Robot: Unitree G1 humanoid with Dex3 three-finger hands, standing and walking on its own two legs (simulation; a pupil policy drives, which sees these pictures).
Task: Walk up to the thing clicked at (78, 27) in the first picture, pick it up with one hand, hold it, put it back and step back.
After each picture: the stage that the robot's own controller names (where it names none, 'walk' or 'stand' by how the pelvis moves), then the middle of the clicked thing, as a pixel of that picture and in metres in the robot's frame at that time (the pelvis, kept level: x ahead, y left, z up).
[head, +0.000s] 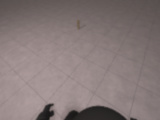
stand; (78, 24) +2.35 +0.42 -0.65
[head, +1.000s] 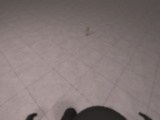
walk; (87, 31) +2.22 +0.14 -0.63
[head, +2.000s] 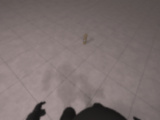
walk; (85, 39) +1.57 +0.05 -0.64
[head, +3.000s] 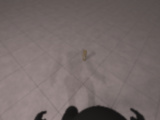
walk; (84, 55) +1.08 +0.08 -0.65
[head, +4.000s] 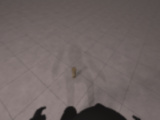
walk; (73, 73) +0.70 +0.19 -0.64
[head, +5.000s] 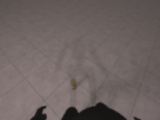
stand; (73, 85) +0.48 +0.17 -0.65
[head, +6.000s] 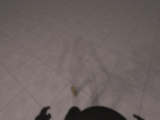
stand; (74, 91) +0.38 +0.21 -0.64
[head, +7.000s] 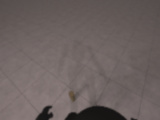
stand; (72, 96) +0.35 +0.22 -0.66
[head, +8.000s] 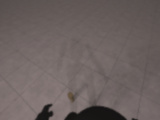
stand; (71, 97) +0.32 +0.22 -0.65
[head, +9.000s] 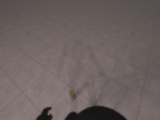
stand; (72, 95) +0.37 +0.21 -0.66
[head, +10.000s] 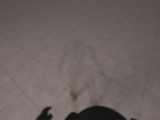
stand; (73, 96) +0.36 +0.20 -0.66
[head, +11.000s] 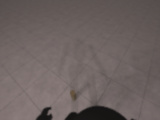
go down; (73, 95) +0.36 +0.20 -0.66
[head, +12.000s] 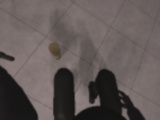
go down; (56, 52) +0.45 +0.24 -0.25
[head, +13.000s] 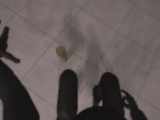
approach; (62, 55) +0.45 +0.23 -0.26
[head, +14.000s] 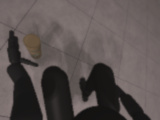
close in; (34, 49) +0.43 +0.28 -0.16
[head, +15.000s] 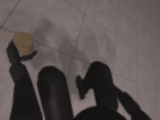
close; (26, 48) +0.43 +0.29 -0.16
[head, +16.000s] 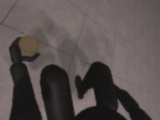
lift; (29, 50) +0.40 +0.28 -0.16
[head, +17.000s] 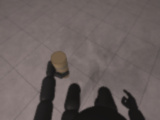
lift; (62, 67) +0.33 +0.19 +0.03
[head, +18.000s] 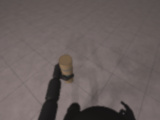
hold; (67, 71) +0.32 +0.16 +0.05
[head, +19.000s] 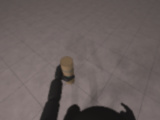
hold; (68, 72) +0.32 +0.16 +0.03
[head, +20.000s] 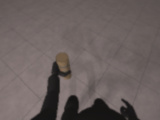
crouch; (65, 68) +0.35 +0.18 -0.02
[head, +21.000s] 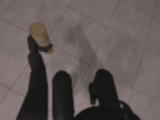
lower; (44, 42) +0.49 +0.26 -0.04
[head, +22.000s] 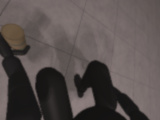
lower; (18, 43) +0.45 +0.30 -0.17
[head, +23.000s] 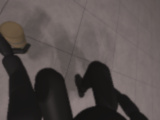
lower; (18, 42) +0.45 +0.31 -0.16
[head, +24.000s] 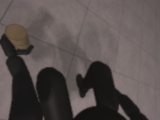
lower; (22, 43) +0.44 +0.30 -0.16
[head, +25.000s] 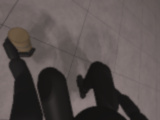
lower; (24, 46) +0.44 +0.30 -0.16
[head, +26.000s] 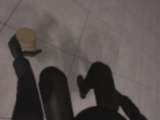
open; (29, 46) +0.44 +0.28 -0.17
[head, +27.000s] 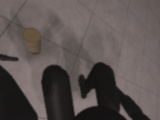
stand; (34, 44) +0.43 +0.28 -0.17
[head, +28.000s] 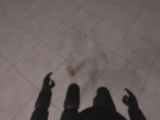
walk; (71, 72) +0.43 +0.20 -0.46
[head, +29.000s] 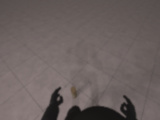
stand; (74, 92) +0.40 +0.19 -0.60
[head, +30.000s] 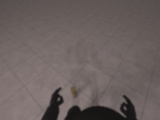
stand; (74, 92) +0.39 +0.18 -0.60
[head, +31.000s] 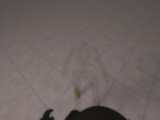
stand; (77, 93) +0.41 +0.17 -0.65
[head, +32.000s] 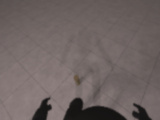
walk; (77, 80) +0.45 +0.21 -0.62
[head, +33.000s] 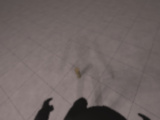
walk; (77, 73) +0.60 +0.24 -0.64
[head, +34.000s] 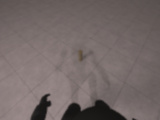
walk; (80, 55) +0.95 +0.16 -0.63
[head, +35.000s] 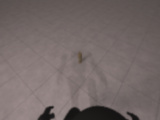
stand; (79, 58) +1.00 +0.20 -0.65
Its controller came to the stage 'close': yes
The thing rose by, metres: 0.68
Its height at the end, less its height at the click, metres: +0.00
